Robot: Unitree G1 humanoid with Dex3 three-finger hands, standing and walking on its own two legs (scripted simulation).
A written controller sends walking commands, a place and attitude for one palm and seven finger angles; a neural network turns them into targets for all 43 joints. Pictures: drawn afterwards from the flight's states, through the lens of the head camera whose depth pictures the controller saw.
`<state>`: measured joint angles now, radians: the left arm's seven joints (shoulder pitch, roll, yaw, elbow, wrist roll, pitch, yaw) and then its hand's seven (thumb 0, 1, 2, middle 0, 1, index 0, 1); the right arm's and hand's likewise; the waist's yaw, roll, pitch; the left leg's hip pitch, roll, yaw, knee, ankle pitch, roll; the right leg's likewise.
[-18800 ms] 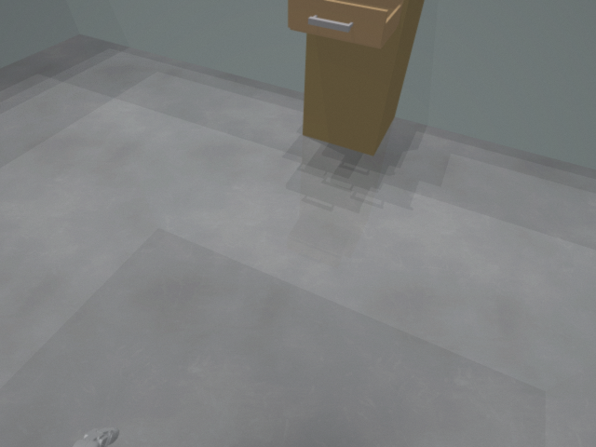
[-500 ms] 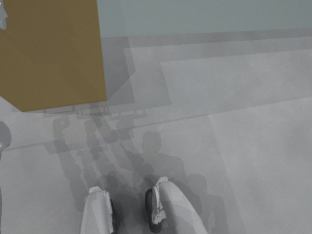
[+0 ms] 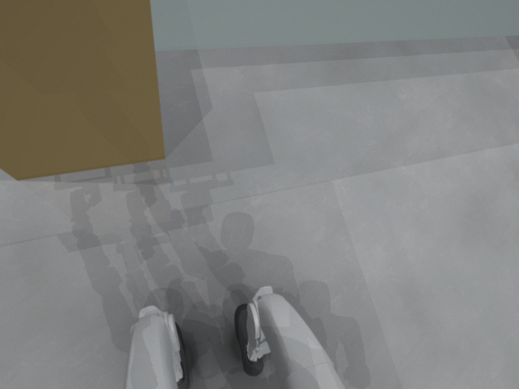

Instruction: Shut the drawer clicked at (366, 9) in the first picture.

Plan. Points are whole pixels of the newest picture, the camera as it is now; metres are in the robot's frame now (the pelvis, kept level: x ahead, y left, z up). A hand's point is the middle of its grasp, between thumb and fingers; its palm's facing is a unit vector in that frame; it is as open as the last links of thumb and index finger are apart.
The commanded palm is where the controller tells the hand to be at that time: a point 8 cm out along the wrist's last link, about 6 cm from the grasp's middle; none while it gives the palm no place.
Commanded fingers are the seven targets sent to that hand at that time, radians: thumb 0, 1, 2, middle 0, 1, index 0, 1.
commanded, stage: pull the fist back off the drawer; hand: left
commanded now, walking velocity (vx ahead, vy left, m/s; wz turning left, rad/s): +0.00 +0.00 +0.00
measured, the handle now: out of the picture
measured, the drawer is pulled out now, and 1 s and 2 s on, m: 0.00 0.00 0.00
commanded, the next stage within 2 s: draw the hand back to the body in 0.52 s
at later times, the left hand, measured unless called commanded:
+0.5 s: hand out of the picture +0.59 +0.22 +0.10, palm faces +0.11 -0.99 -0.02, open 3.3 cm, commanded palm +0.57 +0.24 +0.10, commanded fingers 0.00 0.90 0.90 -1.40 -1.60 -1.40 -1.60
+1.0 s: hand out of the picture +0.49 +0.23 +0.16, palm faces +0.13 -0.99 -0.03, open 3.3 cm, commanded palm +0.44 +0.27 +0.16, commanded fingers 0.00 0.90 0.90 -1.40 -1.60 -1.40 -1.60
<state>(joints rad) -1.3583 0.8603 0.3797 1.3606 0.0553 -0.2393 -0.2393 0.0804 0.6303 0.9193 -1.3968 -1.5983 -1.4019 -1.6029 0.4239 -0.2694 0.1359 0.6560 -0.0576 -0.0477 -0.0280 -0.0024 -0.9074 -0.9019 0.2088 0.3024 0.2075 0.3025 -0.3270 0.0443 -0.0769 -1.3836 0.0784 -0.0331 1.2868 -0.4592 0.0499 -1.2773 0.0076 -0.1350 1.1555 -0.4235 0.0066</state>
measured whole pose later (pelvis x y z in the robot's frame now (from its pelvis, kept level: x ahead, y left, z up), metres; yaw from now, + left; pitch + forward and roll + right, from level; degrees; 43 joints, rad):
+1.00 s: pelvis +0.08 -0.01 +0.08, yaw +2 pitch +17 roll -3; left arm -0.45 0.40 0.38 0.67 -0.20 -0.29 -0.22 0.02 0.90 0.90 -1.40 -1.60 -1.40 -1.60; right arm 0.35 -0.25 0.02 0.58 0.03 0.06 0.00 0.00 -0.91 -0.90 0.21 0.30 0.21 0.30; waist -0.10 0.03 -0.12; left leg -0.75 0.07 0.04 0.90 -0.45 0.02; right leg -0.69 0.02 -0.07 0.82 -0.43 0.00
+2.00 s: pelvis +0.07 -0.03 +0.13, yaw +4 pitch -5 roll +0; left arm 0.54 0.31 0.28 -0.44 -0.07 -0.10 0.10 0.02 0.89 0.90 -1.40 -1.60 -1.41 -1.60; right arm 0.20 -0.23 0.02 0.62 0.01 -0.10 -0.08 0.01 -0.91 -0.90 0.21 0.30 0.20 0.30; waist 0.07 0.10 0.02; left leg -0.09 0.03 0.04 0.43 -0.25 0.00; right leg -0.05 0.00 -0.07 0.39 -0.25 -0.02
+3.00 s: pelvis -0.04 +0.00 +0.11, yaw +3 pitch -1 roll -2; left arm 0.59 0.35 0.36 -0.61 -0.02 -0.25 0.16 0.02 0.89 0.90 -1.41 -1.60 -1.41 -1.60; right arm 0.21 -0.22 0.00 0.58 -0.01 -0.07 -0.08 0.01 -0.91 -0.90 0.21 0.30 0.21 0.30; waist 0.01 0.01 0.04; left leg -0.45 0.00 0.02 0.66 -0.27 0.03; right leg -0.38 -0.01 -0.05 0.55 -0.15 0.01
